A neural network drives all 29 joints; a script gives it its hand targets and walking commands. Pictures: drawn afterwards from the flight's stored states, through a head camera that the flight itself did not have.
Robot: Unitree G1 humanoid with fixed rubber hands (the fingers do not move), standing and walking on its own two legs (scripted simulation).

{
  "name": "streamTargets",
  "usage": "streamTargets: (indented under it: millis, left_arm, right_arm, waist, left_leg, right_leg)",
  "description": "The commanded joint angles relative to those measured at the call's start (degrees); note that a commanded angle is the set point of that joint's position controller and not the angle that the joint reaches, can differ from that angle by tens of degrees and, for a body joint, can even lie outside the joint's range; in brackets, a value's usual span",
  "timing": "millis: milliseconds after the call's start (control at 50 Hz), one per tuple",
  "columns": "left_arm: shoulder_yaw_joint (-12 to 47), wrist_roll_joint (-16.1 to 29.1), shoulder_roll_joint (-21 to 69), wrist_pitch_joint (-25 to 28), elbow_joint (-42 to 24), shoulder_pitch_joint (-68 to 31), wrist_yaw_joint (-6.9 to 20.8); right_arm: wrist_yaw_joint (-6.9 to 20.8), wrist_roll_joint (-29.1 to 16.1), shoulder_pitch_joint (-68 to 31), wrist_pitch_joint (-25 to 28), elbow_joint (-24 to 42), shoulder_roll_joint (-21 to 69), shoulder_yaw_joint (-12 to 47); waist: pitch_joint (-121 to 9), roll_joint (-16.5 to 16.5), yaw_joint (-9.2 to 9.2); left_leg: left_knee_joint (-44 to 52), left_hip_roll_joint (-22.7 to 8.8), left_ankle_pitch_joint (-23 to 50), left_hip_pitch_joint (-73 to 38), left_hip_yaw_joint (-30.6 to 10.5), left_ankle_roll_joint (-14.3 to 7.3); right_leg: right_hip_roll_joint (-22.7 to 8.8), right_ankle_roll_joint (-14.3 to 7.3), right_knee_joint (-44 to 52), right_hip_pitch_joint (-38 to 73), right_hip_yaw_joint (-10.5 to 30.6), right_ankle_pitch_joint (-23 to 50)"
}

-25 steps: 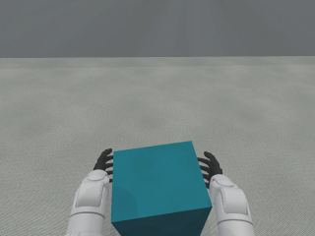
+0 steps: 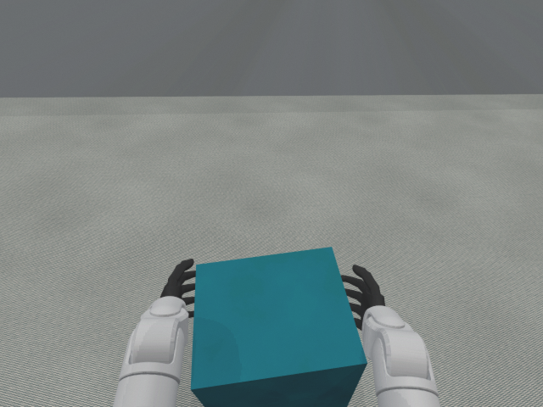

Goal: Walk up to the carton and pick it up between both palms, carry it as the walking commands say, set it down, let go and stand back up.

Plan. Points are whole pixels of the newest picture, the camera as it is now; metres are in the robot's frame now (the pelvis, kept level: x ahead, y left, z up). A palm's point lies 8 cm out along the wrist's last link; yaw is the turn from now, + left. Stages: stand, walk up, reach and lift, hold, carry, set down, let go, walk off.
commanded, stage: hold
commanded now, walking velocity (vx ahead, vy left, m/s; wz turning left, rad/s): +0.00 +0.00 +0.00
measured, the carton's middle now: (275, 343) +0.25 +0.00 -0.03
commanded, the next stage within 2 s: carry in 0.58 s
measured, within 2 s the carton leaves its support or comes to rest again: neither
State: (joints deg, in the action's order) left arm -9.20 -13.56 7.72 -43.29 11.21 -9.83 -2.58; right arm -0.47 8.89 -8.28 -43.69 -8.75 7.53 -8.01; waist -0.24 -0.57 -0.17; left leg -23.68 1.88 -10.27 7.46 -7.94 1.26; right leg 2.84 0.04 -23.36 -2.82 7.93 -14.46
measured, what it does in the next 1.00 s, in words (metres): lifts its right foot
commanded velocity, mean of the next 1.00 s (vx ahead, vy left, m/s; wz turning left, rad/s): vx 0.23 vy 0.00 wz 0.00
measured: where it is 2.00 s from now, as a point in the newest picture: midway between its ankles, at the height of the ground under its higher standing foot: (223, 343)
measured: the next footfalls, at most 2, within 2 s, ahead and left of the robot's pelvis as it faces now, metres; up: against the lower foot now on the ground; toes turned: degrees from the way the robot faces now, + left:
right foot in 1.06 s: +0.16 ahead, -0.06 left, +0.00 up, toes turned +4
left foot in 1.40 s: +0.40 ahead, +0.19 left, +0.00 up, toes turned +24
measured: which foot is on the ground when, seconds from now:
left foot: down 0.00-1.00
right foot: down 0.00-0.88, up 0.90-1.00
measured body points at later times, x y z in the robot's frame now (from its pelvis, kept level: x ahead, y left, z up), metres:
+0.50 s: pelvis +0.00 +0.00 +0.00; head -0.05 +0.01 +0.45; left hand +0.28 +0.16 +0.02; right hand +0.28 -0.14 +0.03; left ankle +0.04 +0.13 -0.74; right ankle -0.01 -0.13 -0.74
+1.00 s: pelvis +0.08 +0.02 -0.01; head +0.06 +0.01 +0.44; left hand +0.33 +0.23 +0.06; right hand +0.38 -0.06 +0.06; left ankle +0.07 +0.14 -0.74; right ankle +0.04 -0.09 -0.72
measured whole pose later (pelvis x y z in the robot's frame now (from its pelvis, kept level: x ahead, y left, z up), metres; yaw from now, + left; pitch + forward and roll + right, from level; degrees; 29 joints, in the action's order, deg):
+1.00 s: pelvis +0.08 +0.02 -0.01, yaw +9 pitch +5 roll +1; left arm -6.9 -4.9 4.9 -62.6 -10.4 -8.7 -6.5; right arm -7.3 3.3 -8.7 -62.7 11.3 7.7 -3.3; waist -8.7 -0.4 -1.3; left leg -26.5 -1.0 -12.8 18.6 7.0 -1.0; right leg -3.4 0.9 -40.8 -19.2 -5.0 -30.5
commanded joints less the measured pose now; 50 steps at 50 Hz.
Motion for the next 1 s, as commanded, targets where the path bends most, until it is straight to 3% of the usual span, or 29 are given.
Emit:
streamTargets:
  millis: [0, 540, 560, 580, 600, 620, 640, 660, 680, 700, 720, 740, 800, 820, 840, 860, 880, 900, 920, 940, 980]
  left_arm:
    - [35.5, 17.0, 55.9, 2.1, -6.6, -31.5, 15.7]
    - [34.4, 16.4, 57.7, 2.1, -4.0, -33.8, 15.6]
    - [36.4, 17.7, 55.8, 2.9, -9.0, -37.8, 14.8]
    - [35.8, 17.2, 56.6, 2.1, -7.1, -35.7, 14.5]
    - [36.3, 17.4, 56.6, 1.8, -7.3, -35.4, 14.3]
    - [37.7, 18.1, 56.7, 1.5, -9.4, -36.5, 14.0]
    - [38.9, 19.2, 56.6, 0.7, -11.8, -37.7, 13.7]
    - [39.9, 20.0, 56.2, -0.3, -13.2, -38.2, 13.3]
    - [39.7, 20.0, 55.3, -1.1, -13.6, -37.3, 12.8]
    - [39.5, 20.5, 54.9, -1.9, -14.6, -38.1, 12.4]
    - [39.8, 21.4, 54.0, -3.3, -15.5, -38.4, 11.9]
    - [39.4, 21.9, 53.3, -4.9, -15.8, -37.7, 11.7]
    - [41.0, 24.1, 52.1, -8.7, -20.5, -35.9, 10.8]
    - [41.8, 25.0, 51.5, -10.2, -22.4, -35.0, 10.6]
    - [42.6, 26.0, 50.7, -11.8, -24.9, -33.9, 10.3]
    - [43.7, 27.3, 50.0, -13.8, -27.3, -33.1, 10.2]
    - [43.7, 28.0, 49.8, -15.9, -26.8, -33.6, 10.4]
    - [44.0, 29.0, 49.0, -17.5, -26.7, -33.3, 10.9]
    - [44.8, 30.7, 49.6, -18.8, -28.7, -33.3, 11.1]
    - [46.2, 32.8, 50.8, -19.6, -31.4, -34.4, 11.4]
    - [47.5, 35.8, 53.7, -21.5, -34.4, -35.1, 11.8]
  right_arm:
    - [12.5, -14.0, -36.8, 3.7, 9.0, 53.2, 35.3]
    - [13.4, -13.3, -39.5, 3.9, 6.3, 52.7, 33.0]
    - [13.2, -16.0, -42.5, 3.4, 11.6, 52.6, 36.7]
    - [13.4, -15.6, -39.8, 2.5, 10.5, 52.5, 36.4]
    - [13.5, -15.7, -40.0, 1.9, 10.4, 52.2, 36.7]
    - [13.4, -16.8, -42.7, 1.3, 13.1, 51.9, 38.5]
    - [13.1, -17.8, -44.6, 0.3, 15.5, 51.8, 39.6]
    - [12.8, -18.9, -47.1, -0.9, 17.6, 51.1, 40.3]
    - [12.6, -19.4, -46.6, -2.4, 17.8, 51.0, 40.6]
    - [12.3, -21.0, -47.7, -3.6, 19.5, 51.7, 42.9]
    - [12.0, -21.4, -47.2, -4.6, 18.6, 51.7, 42.7]
    - [11.7, -21.1, -45.2, -5.9, 16.7, 50.9, 41.0]
    - [11.3, -23.7, -40.7, -9.4, 19.5, 51.6, 41.6]
    - [10.8, -24.5, -39.6, -10.8, 21.4, 51.3, 42.1]
    - [10.2, -25.4, -37.7, -12.4, 23.3, 51.0, 42.7]
    - [9.4, -25.9, -35.0, -14.3, 25.1, 49.8, 42.9]
    - [8.7, -24.7, -32.6, -15.7, 23.7, 47.6, 41.0]
    - [7.8, -24.1, -31.9, -16.9, 24.7, 46.9, 40.8]
    - [7.1, -24.3, -32.3, -18.0, 27.9, 46.8, 41.8]
    - [6.6, -25.4, -33.4, -19.0, 31.5, 47.4, 43.8]
    - [6.2, -26.1, -35.7, -20.4, 37.2, 49.8, 44.8]
  waist:
    - [-15.0, 0.1, 0.06]
    - [-15.1, 1.3, 0.43]
    - [-16.7, 6.2, 0.26]
    - [-18.3, 9.3, -0.18]
    - [-17.9, 10.5, -0.42]
    - [-16.2, 9.4, -0.70]
    - [-15.0, 7.2, -1.17]
    - [-14.8, 0.8, -1.83]
    - [-15.7, -9.9, -2.26]
    - [-14.8, -14.4, -1.14]
    - [-15.2, -9.9, -0.41]
    - [-15.9, -5.9, -0.45]
    - [-16.1, -7.0, 0.17]
    - [-17.5, -5.7, 0.29]
    - [-19.6, -3.8, 0.50]
    - [-21.6, 2.0, 1.35]
    - [-24.2, 15.9, 1.78]
    - [-20.6, 15.8, 1.61]
    - [-19.7, 11.5, 1.54]
    - [-19.5, 7.0, 1.64]
    - [-20.4, 7.6, 0.91]
  left_leg:
    - [0.9, 3.2, 11.5, -11.7, 3.1, 0.0]
    - [1.4, 2.6, 8.6, -11.5, 3.0, 0.7]
    - [3.0, -9.8, 10.3, 1.8, -7.6, -3.0]
    - [6.9, -10.4, -4.6, 4.1, -11.4, -5.0]
    - [9.7, -10.3, -17.0, 7.6, -11.9, -5.9]
    - [10.4, -8.1, -24.5, 12.8, -8.8, -4.5]
    - [7.9, -4.9, -23.5, 18.5, -4.4, -2.0]
    - [1.4, -0.9, -20.5, 26.2, 2.6, 1.6]
    - [-11.7, 1.9, -15.6, 31.1, 9.3, 3.3]
    - [-20.2, -3.7, -13.3, 32.6, 7.6, 0.4]
    - [-21.8, -5.5, -13.1, 31.0, 8.8, -0.3]
    - [-18.0, -6.0, -12.6, 26.3, 9.9, -0.5]
    - [-2.5, -2.1, -7.3, 13.4, 16.2, -0.9]
    - [0.0, -1.4, -4.5, 6.2, 17.6, -1.1]
    - [0.4, -2.8, -3.4, -2.6, 16.4, -2.1]
    - [3.5, -10.4, -7.5, -12.2, 6.3, -5.0]
    - [8.7, -21.4, -6.3, -20.2, -11.9, -10.6]
    - [11.1, -24.1, -2.1, -19.7, -17.0, -14.7]
    - [10.8, -24.7, -0.2, -17.1, -15.2, -15.7]
    - [10.8, -24.0, -0.2, -14.8, -12.0, -14.9]
    - [11.3, -19.9, -4.5, -5.4, -2.2, -12.0]
  right_leg:
    - [1.8, 0.4, 4.8, -5.8, -2.4, 11.9]
    - [2.3, -0.6, 4.9, -6.8, -3.0, 7.3]
    - [-3.4, -0.2, -6.0, -5.7, -6.5, -4.8]
    - [-0.4, -0.6, -6.7, -4.0, -6.8, -14.3]
    - [-0.4, -1.3, -4.2, -2.7, -7.6, -17.6]
    - [-1.2, -2.3, -0.2, 0.0, -7.2, -17.9]
    - [-2.8, -3.3, 4.8, 4.7, -5.0, -17.5]
    - [-7.3, -5.4, 10.0, 10.1, 0.9, -22.3]
    - [-17.0, -8.6, 16.3, 12.5, 12.5, -27.2]
    - [-23.8, -10.5, 15.1, 8.6, 17.7, -17.2]
    - [-24.4, -10.9, 14.2, 6.0, 14.9, -10.0]
    - [-22.7, -10.3, 14.5, 2.1, 9.1, -10.3]
    - [-16.2, -7.0, 9.7, -4.2, -3.8, -11.9]
    - [-14.5, -5.5, 6.1, -7.6, -6.5, -12.1]
    - [-13.1, -3.8, 0.6, -12.6, -9.1, -11.6]
    - [-10.9, -1.2, -10.6, -21.5, -13.3, -11.2]
    - [-5.6, 2.4, -24.1, -32.5, -17.4, -13.0]
    - [-4.2, 1.5, -24.4, -38.4, -14.0, -19.5]
    - [-6.3, 0.8, -23.5, -38.0, -12.2, -21.3]
    - [-6.7, 0.7, -20.8, -36.4, -12.6, -20.7]
    - [-5.4, -0.1, -7.2, -24.0, -14.5, -11.9]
